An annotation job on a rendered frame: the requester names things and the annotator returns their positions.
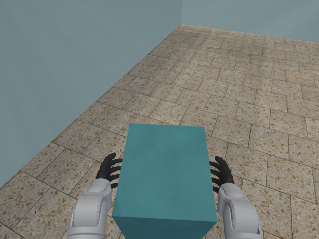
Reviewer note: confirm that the robot right hand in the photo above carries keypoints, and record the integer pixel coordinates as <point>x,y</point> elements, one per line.
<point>224,173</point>

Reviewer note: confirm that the robot right forearm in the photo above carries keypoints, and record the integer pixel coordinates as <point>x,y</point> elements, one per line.
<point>240,217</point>

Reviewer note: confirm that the robot left forearm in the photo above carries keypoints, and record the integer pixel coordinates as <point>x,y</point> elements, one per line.
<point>89,214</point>

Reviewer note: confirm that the robot left hand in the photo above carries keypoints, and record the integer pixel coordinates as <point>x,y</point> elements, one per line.
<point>106,170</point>

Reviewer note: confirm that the carton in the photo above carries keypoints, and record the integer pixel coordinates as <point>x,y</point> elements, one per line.
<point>165,188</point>

